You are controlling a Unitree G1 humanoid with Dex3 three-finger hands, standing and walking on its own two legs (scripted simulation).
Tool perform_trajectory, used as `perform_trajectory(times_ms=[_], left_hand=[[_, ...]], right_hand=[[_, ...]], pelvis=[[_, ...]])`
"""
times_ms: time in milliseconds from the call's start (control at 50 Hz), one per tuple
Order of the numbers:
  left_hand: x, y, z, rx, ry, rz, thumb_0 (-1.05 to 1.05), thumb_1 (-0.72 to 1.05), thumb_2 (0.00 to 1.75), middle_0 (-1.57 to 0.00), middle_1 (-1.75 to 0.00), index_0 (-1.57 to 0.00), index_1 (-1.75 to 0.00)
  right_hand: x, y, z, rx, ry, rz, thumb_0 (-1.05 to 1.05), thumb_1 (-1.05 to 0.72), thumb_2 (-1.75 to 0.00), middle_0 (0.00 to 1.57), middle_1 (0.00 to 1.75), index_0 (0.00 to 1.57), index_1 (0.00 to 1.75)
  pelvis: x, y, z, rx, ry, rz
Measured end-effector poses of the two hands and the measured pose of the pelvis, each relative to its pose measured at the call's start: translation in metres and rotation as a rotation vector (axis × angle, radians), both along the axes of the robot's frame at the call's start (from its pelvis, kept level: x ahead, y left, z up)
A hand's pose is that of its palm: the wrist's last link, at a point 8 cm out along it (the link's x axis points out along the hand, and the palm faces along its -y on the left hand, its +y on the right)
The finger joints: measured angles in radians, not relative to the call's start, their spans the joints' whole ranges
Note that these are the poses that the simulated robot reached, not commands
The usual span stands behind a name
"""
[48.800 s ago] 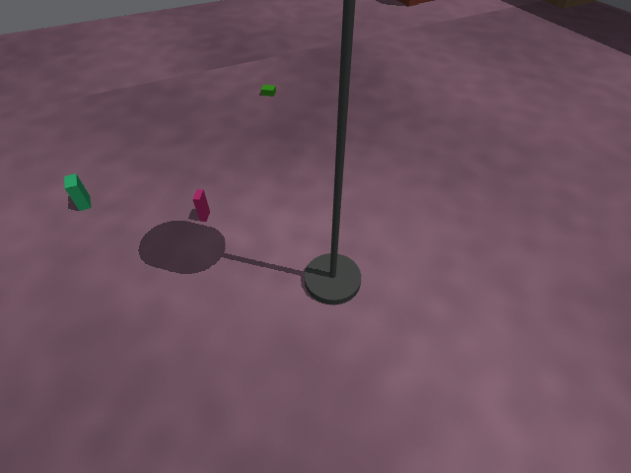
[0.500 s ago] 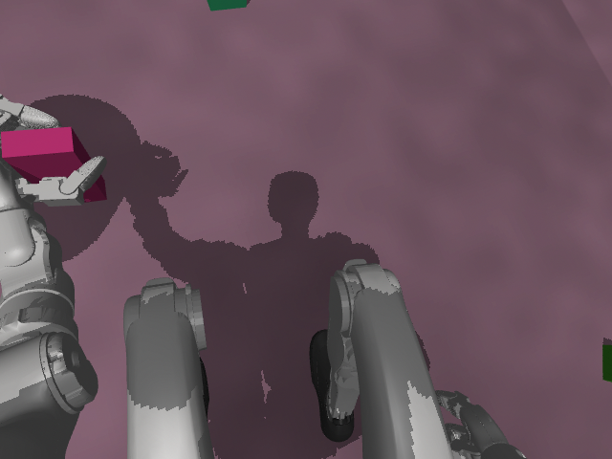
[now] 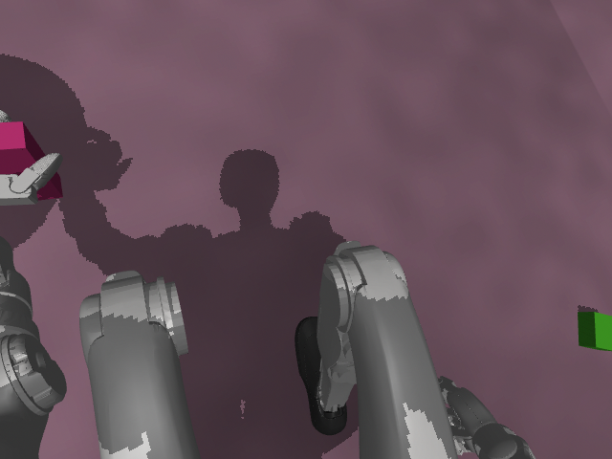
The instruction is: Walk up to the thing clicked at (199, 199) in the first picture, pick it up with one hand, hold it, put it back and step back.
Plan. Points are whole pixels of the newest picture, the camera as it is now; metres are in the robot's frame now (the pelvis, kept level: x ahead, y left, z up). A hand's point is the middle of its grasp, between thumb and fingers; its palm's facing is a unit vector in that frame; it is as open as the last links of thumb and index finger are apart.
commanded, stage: crouch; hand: left
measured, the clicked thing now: (12, 167) +0.46 +0.30 -0.11
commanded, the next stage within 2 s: lower in 0.12 s
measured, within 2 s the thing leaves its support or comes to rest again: rests again in 1.78 s
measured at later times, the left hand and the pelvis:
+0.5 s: hand (29, 167) +0.47 +0.29 -0.13, palm faces +0.35 -0.93 -0.03, open 8.1 cm; pelvis +0.00 +0.01 -0.02, yaw -3 degrees
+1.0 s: hand (38, 173) +0.48 +0.29 -0.17, palm faces +0.37 -0.93 -0.04, open 8.1 cm; pelvis -0.01 +0.01 -0.02, yaw -5 degrees
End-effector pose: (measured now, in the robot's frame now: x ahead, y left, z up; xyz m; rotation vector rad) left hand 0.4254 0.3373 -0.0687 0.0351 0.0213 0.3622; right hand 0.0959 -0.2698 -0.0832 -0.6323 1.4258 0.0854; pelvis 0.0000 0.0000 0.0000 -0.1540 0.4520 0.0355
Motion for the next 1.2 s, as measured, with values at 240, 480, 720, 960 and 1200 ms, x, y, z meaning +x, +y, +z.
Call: perform_trajectory(times_ms=[240, 480, 720, 960, 1200], left_hand=[[0.002, -0.001, -0.025, -0.007, 0.007, -0.005, -0.04, -0.27, 0.89, -1.00, -1.26, -0.97, -1.25], [0.005, -0.004, -0.057, -0.023, 0.044, 0.006, -0.04, -0.28, 0.89, -1.00, -1.26, -0.97, -1.25], [0.011, -0.001, -0.085, -0.016, 0.027, 0.023, -0.04, -0.27, 0.89, -0.99, -1.27, -0.96, -1.25], [0.012, -0.001, -0.101, -0.018, 0.045, 0.029, -0.04, -0.27, 0.88, -0.99, -1.27, -0.96, -1.26], [0.015, -0.002, -0.110, -0.013, 0.038, 0.024, -0.04, -0.26, 0.88, -0.98, -1.28, -0.95, -1.27]], right_hand=[[0.005, 0.002, 0.002, -0.026, 0.008, 0.058, 0.00, -0.89, -0.89, 0.20, 0.30, 0.20, 0.30], [0.006, 0.004, 0.007, -0.059, 0.006, 0.130, 0.00, -0.89, -0.89, 0.20, 0.30, 0.20, 0.30], [0.003, 0.006, 0.017, -0.121, 0.061, 0.213, 0.00, -0.90, -0.89, 0.20, 0.30, 0.20, 0.30], [0.005, 0.011, 0.023, -0.150, 0.079, 0.267, 0.00, -0.89, -0.89, 0.20, 0.30, 0.20, 0.30], [0.008, 0.018, 0.028, -0.174, 0.082, 0.315, -0.01, -0.88, -0.89, 0.21, 0.30, 0.20, 0.30]], pelvis=[[-0.001, 0.003, -0.009, -0.022, -0.037, -0.008], [-0.004, 0.005, -0.017, -0.046, -0.087, -0.026], [-0.005, 0.010, -0.023, -0.079, -0.129, -0.039], [-0.006, 0.014, -0.025, -0.106, -0.154, -0.052], [-0.008, 0.018, -0.027, -0.129, -0.180, -0.063]])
